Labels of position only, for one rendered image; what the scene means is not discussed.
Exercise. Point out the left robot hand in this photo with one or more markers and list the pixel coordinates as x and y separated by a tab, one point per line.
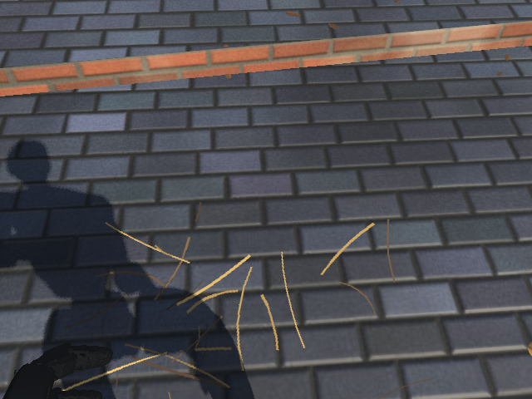
35	380

